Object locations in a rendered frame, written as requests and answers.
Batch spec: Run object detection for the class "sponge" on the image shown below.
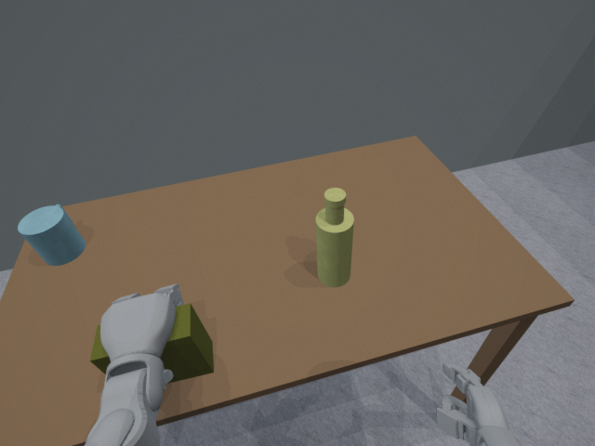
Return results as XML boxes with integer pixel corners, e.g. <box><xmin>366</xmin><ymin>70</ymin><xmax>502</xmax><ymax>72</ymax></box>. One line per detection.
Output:
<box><xmin>90</xmin><ymin>303</ymin><xmax>214</xmax><ymax>383</ymax></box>

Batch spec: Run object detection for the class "left robot hand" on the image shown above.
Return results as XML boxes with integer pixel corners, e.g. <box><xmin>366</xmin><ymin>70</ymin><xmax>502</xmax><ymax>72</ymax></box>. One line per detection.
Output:
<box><xmin>100</xmin><ymin>283</ymin><xmax>184</xmax><ymax>390</ymax></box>

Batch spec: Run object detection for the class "table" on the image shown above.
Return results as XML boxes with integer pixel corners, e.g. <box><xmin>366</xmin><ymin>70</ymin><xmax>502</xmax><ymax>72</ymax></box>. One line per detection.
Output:
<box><xmin>0</xmin><ymin>136</ymin><xmax>575</xmax><ymax>446</ymax></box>

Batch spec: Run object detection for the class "left robot forearm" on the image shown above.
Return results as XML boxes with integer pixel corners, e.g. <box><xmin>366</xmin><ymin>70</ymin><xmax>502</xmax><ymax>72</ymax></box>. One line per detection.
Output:
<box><xmin>84</xmin><ymin>353</ymin><xmax>164</xmax><ymax>446</ymax></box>

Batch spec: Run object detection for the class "right robot forearm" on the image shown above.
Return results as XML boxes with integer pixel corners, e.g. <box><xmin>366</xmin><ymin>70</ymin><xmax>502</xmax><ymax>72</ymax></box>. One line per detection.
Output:
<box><xmin>475</xmin><ymin>426</ymin><xmax>522</xmax><ymax>446</ymax></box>

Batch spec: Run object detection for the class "right robot hand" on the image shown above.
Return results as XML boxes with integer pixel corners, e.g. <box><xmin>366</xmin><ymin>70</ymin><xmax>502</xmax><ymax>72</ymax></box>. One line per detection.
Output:
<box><xmin>437</xmin><ymin>362</ymin><xmax>509</xmax><ymax>446</ymax></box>

